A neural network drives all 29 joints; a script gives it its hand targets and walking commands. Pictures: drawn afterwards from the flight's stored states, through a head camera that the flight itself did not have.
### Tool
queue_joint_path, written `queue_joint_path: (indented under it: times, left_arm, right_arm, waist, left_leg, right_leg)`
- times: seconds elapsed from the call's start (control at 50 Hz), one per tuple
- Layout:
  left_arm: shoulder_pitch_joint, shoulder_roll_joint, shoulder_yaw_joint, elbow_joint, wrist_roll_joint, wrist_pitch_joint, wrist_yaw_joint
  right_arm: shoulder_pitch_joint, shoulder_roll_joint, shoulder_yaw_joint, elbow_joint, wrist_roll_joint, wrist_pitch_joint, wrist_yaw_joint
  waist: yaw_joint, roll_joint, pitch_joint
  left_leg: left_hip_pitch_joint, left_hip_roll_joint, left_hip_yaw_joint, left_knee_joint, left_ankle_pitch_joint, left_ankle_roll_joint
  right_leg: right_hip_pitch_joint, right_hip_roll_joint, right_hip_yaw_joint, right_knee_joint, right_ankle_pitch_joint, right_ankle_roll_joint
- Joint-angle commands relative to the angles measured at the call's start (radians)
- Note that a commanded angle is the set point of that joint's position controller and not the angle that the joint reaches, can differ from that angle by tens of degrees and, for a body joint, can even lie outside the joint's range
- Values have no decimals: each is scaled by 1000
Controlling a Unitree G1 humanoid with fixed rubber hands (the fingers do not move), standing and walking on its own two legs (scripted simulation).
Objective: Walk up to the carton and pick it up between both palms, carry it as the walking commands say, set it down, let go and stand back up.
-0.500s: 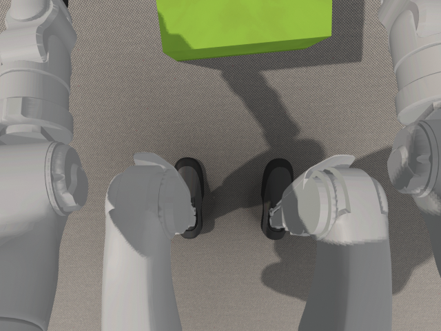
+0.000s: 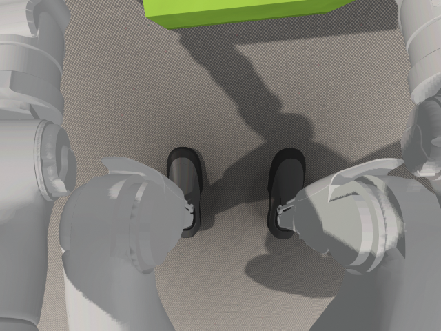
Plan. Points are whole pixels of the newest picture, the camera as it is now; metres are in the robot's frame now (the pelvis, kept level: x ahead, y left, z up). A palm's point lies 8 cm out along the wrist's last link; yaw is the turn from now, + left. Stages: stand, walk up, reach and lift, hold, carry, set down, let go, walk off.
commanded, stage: reach and lift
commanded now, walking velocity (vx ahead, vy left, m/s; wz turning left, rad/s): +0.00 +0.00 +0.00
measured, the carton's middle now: out of the picture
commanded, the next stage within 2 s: none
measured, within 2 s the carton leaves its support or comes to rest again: leaves its support in 1.62 s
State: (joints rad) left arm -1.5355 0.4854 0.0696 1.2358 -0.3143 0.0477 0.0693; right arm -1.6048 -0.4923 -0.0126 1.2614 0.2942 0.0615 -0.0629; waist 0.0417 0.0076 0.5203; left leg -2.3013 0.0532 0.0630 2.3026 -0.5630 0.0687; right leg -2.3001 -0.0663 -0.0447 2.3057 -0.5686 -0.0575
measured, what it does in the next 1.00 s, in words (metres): stands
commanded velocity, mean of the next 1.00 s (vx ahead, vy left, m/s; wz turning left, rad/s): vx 0.00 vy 0.00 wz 0.00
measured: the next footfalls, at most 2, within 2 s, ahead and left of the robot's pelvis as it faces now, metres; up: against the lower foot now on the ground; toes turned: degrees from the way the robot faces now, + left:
none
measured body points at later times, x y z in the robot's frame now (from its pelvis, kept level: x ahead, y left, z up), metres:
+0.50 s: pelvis +0.00 +0.00 +0.01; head +0.38 +0.01 +0.22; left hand +0.55 +0.21 -0.19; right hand +0.57 -0.19 -0.19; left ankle +0.12 +0.10 -0.30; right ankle +0.12 -0.11 -0.30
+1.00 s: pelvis +0.00 -0.01 +0.01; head +0.38 -0.01 +0.23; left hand +0.56 +0.18 -0.19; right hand +0.57 -0.19 -0.19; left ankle +0.12 +0.10 -0.30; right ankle +0.12 -0.11 -0.30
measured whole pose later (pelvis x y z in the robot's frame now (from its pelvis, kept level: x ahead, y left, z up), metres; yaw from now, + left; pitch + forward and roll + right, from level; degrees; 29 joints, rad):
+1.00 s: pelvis +0.00 -0.01 +0.01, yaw -1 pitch +33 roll +1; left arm -1.64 0.39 0.09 1.32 -0.25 0.02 0.07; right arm -1.68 -0.47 0.15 1.35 0.37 0.05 -0.10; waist 0.05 -0.02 0.52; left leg -2.28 0.07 0.05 2.26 -0.56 0.05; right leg -2.30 -0.02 -0.05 2.25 -0.54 -0.06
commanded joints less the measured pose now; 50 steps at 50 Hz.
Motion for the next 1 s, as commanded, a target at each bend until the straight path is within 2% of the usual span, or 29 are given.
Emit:
queue_joint_path:
  times: [0.0,0.18,0.3,0.74,0.86,0.98]
  left_arm:
    - [-184,106,24,-78,14,-22,5]
    - [-213,80,3,-80,7,-24,11]
    - [-235,52,-11,-65,4,-25,13]
    - [-258,-91,16,1,67,-53,9]
    - [-327,-298,-32,-21,54,-46,-52]
    - [-421,-652,-87,-68,68,-3,-175]
  right_arm:
    - [-187,-88,-19,-68,-3,-16,4]
    - [-219,-73,-4,-76,12,-21,1]
    - [-251,-39,23,-74,24,-20,6]
    - [-340,193,184,-103,86,-26,25]
    - [-402,424,244,-121,93,-17,72]
    - [-471,775,257,-136,75,6,180]
  waist:
    - [14,-18,-1207]
    - [11,-18,-1201]
    - [22,-34,-1186]
    - [145,-101,-1162]
    - [150,-108,-1136]
    - [143,-100,-1024]
  left_leg:
    - [605,-24,-109,-178,382,-60]
    - [607,-29,-106,-183,369,-58]
    - [606,-32,-104,-190,357,-56]
    - [590,-52,-80,-203,364,-35]
    - [559,-58,-71,-203,358,-30]
    - [513,-75,-55,-183,313,-20]
  right_leg:
    - [574,38,87,-137,312,41]
    - [571,43,87,-145,299,43]
    - [574,45,87,-151,289,45]
    - [602,84,109,-185,314,62]
    - [609,97,117,-194,329,59]
    - [561,120,107,-184,285,49]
